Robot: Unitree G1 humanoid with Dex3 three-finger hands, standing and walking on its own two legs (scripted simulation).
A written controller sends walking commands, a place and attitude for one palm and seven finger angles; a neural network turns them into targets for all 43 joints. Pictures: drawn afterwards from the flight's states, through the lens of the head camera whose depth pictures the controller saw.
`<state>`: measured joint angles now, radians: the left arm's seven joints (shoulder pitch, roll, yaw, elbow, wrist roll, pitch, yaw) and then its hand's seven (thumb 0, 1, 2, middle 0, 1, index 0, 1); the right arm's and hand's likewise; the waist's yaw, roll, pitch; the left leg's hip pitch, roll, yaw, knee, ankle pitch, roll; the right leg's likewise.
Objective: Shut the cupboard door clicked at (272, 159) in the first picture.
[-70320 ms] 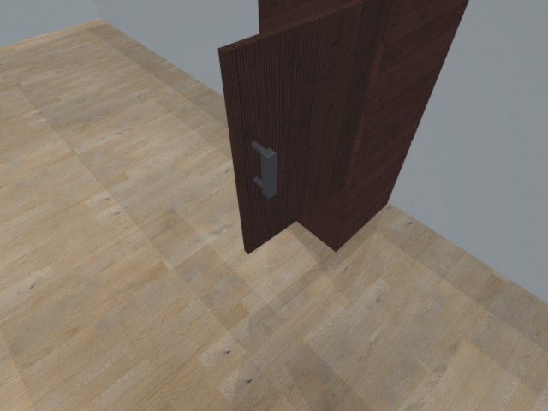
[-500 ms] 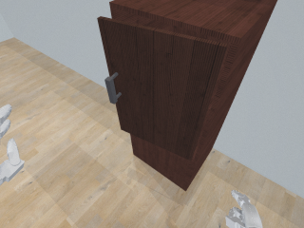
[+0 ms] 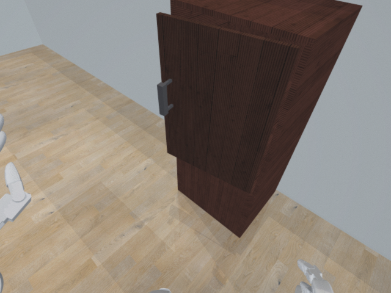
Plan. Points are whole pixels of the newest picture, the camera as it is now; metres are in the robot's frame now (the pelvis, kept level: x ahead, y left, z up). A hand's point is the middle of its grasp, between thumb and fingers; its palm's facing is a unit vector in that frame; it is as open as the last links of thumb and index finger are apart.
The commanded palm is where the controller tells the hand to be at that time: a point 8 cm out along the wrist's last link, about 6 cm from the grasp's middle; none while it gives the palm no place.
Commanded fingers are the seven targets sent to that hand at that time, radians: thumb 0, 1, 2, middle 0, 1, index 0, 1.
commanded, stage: step back with the hand held close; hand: left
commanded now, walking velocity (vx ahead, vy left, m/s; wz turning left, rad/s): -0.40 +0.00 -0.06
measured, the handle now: (166, 97) +0.74 +0.16 +0.01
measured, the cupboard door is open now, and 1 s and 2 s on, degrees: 9 9 9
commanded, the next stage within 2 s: stop stepping back and stand still in 0.20 s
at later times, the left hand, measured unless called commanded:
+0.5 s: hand out of the picture +0.07 +0.29 +0.19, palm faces +0.52 -0.79 -0.32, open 7.4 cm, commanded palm -0.01 +0.32 +0.19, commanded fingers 0.00 0.90 0.90 -0.20 -0.30 -0.20 -0.30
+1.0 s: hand out of the picture +0.02 +0.30 +0.19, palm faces +0.45 -0.79 -0.41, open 7.4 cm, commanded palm -0.05 +0.33 +0.19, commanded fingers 0.00 0.90 0.90 -0.20 -0.30 -0.20 -0.30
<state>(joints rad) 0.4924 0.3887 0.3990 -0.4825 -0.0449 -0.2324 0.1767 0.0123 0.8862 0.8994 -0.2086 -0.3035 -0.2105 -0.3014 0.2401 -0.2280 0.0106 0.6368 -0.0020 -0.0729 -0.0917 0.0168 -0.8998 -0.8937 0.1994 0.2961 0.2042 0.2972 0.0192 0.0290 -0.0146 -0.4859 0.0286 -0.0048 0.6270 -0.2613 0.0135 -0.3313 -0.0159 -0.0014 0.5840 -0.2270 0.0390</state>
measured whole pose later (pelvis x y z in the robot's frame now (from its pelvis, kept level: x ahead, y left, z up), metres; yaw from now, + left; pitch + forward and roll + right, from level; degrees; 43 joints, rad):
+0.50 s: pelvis -0.13 +0.01 +0.00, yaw +2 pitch -3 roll -4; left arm 0.42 0.41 0.45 -0.50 -0.06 -0.17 0.17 0.01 0.89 0.90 -0.21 -0.30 -0.21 -0.30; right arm 0.24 -0.14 0.01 0.64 0.01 -0.10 -0.04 0.02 -0.90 -0.89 0.20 0.30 0.20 0.30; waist -0.03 0.00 0.01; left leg -0.47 0.10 0.01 0.62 -0.17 0.01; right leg -0.44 0.08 -0.04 1.09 -0.49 0.03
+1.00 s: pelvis -0.18 +0.03 +0.01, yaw +0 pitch -1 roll +0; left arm 0.53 0.42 0.43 -0.50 -0.03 -0.17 0.18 0.02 0.89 0.90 -0.21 -0.30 -0.21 -0.30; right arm 0.27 -0.18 0.01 0.64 0.00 -0.12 -0.07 0.02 -0.90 -0.89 0.20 0.30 0.20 0.30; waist -0.04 -0.05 -0.03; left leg -0.24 0.06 0.09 0.53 -0.27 0.00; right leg -0.33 0.01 -0.06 0.72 -0.39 0.00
